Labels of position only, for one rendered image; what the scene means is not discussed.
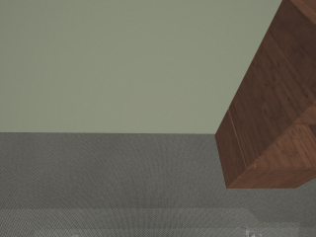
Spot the right robot hand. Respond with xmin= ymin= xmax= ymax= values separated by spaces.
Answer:
xmin=241 ymin=226 xmax=262 ymax=237

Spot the cupboard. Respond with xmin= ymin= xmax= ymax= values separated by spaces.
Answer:
xmin=214 ymin=0 xmax=316 ymax=189

